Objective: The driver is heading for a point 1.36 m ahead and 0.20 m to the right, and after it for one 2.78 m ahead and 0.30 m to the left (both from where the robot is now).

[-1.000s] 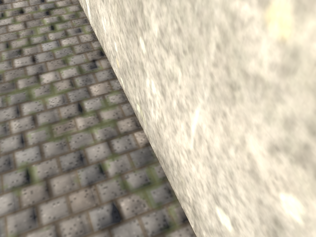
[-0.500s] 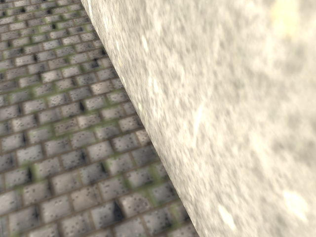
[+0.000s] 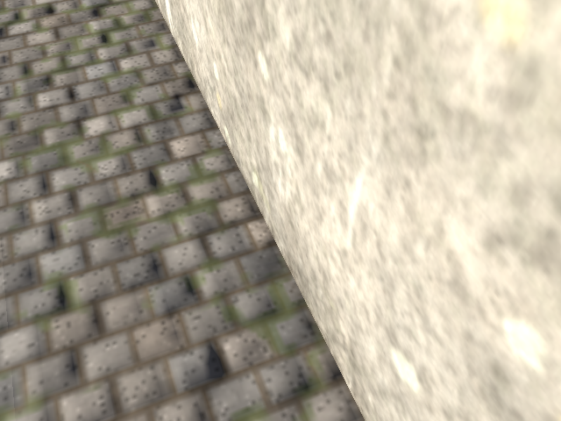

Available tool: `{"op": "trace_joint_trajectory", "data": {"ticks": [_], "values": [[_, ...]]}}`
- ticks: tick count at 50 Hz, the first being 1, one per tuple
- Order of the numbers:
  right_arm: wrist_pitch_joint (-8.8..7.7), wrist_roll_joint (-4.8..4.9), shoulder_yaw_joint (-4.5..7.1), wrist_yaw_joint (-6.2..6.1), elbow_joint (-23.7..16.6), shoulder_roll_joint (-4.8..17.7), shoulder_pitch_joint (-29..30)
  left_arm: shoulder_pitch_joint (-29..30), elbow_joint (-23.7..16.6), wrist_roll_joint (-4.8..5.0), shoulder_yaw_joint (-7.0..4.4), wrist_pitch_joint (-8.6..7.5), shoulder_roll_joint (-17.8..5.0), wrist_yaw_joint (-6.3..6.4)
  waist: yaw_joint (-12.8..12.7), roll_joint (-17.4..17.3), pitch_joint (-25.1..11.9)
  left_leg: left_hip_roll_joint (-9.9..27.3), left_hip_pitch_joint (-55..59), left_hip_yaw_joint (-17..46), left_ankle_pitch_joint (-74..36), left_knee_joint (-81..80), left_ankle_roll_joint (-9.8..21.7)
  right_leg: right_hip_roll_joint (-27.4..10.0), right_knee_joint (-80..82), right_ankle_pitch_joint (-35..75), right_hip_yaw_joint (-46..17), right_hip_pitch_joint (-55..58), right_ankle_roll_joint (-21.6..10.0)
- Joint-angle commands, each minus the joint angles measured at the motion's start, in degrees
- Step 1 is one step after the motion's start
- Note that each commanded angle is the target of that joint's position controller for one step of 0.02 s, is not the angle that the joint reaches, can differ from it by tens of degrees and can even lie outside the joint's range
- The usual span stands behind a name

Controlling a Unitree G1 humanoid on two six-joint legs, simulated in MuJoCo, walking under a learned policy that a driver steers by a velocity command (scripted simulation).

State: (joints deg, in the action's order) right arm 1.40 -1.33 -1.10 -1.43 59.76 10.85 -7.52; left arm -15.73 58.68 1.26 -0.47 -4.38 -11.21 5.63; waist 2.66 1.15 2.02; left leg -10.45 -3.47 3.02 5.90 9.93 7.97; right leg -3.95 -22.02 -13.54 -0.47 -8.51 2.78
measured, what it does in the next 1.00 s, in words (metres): stands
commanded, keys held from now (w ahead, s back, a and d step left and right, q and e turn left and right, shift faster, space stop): shift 0.04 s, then w+shift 0.96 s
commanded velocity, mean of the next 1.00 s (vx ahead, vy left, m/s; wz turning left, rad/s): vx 0.74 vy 0.00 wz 0.00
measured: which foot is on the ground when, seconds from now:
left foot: down 0.00-1.00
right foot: down 0.00-1.00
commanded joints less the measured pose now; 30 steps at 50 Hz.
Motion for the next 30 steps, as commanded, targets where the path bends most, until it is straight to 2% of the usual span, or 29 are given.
{"op": "trace_joint_trajectory", "data": {"ticks": [1, 2, 3, 4, 6, 8, 14, 15, 18, 19, 21, 24, 25, 26, 30], "values": [[0.08, -0.10, 1.02, -0.31, -2.37, 5.62, 0.97, -2.88, -1.52, -0.21, -0.98, -0.27, -4.90, 0.28, 0.02, -0.77, -1.65, 13.55, 1.39, 8.77, -9.82, 0.25, -4.73, -2.42, 0.31, 6.03, -1.76, -2.95, -1.83], [0.21, -0.13, 1.05, -0.34, -2.40, 5.65, 1.02, -3.17, -1.43, -0.28, -0.98, -0.21, -4.86, 0.29, -0.01, -0.72, -1.46, 13.52, 0.85, 8.89, -8.47, 0.13, -4.58, -2.39, 0.20, 5.99, -1.79, -3.03, -1.87], [0.23, -0.09, 0.22, -0.29, -2.09, 3.73, 0.29, -4.33, -0.70, -0.39, -0.44, -0.25, -3.42, 0.02, -0.01, -0.63, -3.34, 13.84, -0.08, 9.94, 3.48, -3.58, -4.49, -2.41, 2.82, 3.25, -2.10, -0.43, -1.77], [0.22, -0.12, -0.17, -0.19, -2.42, 3.22, 1.42, -3.38, -0.84, -0.76, -0.20, -0.31, -2.98, -0.15, -0.03, -0.78, -1.51, 13.70, -2.76, 11.05, 13.56, -7.07, -4.32, -2.01, 4.32, 1.82, -2.20, 0.50, -1.74], [-0.13, 0.13, -0.12, -0.07, -3.58, 4.57, 3.66, -1.38, -2.03, -1.14, -0.39, -0.77, -3.84, -0.32, -0.44, -1.65, 0.15, 13.66, -5.32, 11.98, 17.26, -9.77, -3.58, -1.41, 4.79, 2.11, -1.90, 1.85, -2.00], [-1.14, 0.60, 0.06, -0.08, -4.52, 5.30, 4.29, -1.24, -2.35, -0.81, -0.43, -1.66, -4.12, -0.48, -0.83, -0.77, -0.03, 13.44, -4.51, 11.12, 14.17, -9.47, -2.80, -1.50, 5.65, 2.78, -2.47, 2.01, -2.55], [-3.23, 0.82, -0.10, 0.07, -6.80, 3.92, 5.04, 1.16, -4.27, -0.14, -0.70, -3.12, -3.93, -0.54, -0.49, 0.12, -1.09, 12.81, -1.56, 9.07, 5.97, -6.19, -0.97, -2.20, 6.90, 3.62, -3.34, 2.07, -4.03], [-3.61, 0.77, -0.12, 0.16, -6.37, 4.08, 4.47, 3.10, -5.39, 0.16, -0.55, -3.41, -3.52, -0.63, -0.50, 0.49, -1.13, 13.56, -0.34, 8.95, 1.23, -5.98, -0.92, -2.66, 7.21, 6.14, -4.11, 1.69, -3.95], [-4.39, 0.54, 0.01, 0.21, -6.93, 4.13, 4.50, 4.23, -6.62, 0.76, -0.52, -3.83, -3.66, -0.46, -0.59, -0.27, -3.85, 14.11, 3.57, 7.92, -12.11, -2.98, -1.19, -3.02, 6.90, 10.46, -4.25, 2.66, -3.98], [-4.74, 0.36, -0.24, 0.40, -8.19, 3.80, 6.21, 3.84, -6.74, 1.37, 0.20, -3.54, -2.46, -0.58, -0.76, -0.75, -3.89, 15.37, 3.40, 7.53, -22.97, -2.63, -2.32, -4.22, 6.86, 17.20, -5.06, 3.20, -3.47], [-5.11, 0.47, -0.11, 0.36, -8.39, 4.54, 5.36, 4.14, -7.83, 1.82, 0.09, -3.22, -3.45, -0.40, -0.99, -1.12, -8.07, 16.13, 6.29, 7.01, -33.95, -0.17, -3.14, -4.27, 5.40, 21.89, -4.71, 5.48, -3.01], [-5.00, 0.67, -0.23, 0.32, -9.41, 4.54, 6.14, 5.51, -9.26, 1.89, 0.45, -2.82, -3.35, -0.34, -1.19, -0.78, -10.27, 16.51, 7.57, 6.74, -36.79, 0.85, -3.52, -4.20, 5.20, 23.26, -4.65, 6.19, -2.58], [-5.05, 1.25, -0.97, 1.00, -9.88, 2.49, 6.84, 5.62, -10.68, 2.22, 0.16, -2.16, -4.10, -0.77, -1.59, -4.98, -9.98, 16.17, 6.11, 5.92, -37.16, 1.50, -3.73, -5.64, 5.55, 27.26, -5.57, 6.90, -2.13], [-5.06, 1.28, -1.13, 1.18, -10.01, 2.09, 6.42, 6.07, -11.11, 2.13, 0.02, -1.90, -4.56, -0.90, -1.25, -3.55, -10.52, 16.29, 5.71, 6.16, -36.89, 1.44, -3.96, -5.76, 5.22, 28.64, -5.52, 7.70, -2.15], [-4.93, 0.99, -0.94, 1.13, -11.15, 3.65, 6.74, 8.35, -13.14, 1.78, 0.45, -1.81, -3.29, -1.26, -1.01, -0.22, -10.73, 16.57, 5.31, 6.54, -34.78, 1.01, -4.02, -5.29, 5.92, 27.58, -5.46, 7.63, -1.51]]}}
Keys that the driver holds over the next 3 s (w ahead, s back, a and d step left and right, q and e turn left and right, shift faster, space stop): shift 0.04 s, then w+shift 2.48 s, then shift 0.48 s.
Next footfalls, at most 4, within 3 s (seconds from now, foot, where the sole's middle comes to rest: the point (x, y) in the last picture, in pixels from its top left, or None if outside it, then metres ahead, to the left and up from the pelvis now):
none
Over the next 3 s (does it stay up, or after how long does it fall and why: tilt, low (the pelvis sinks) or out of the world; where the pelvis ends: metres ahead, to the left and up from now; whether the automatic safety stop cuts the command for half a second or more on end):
stays up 0.01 0.00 0.00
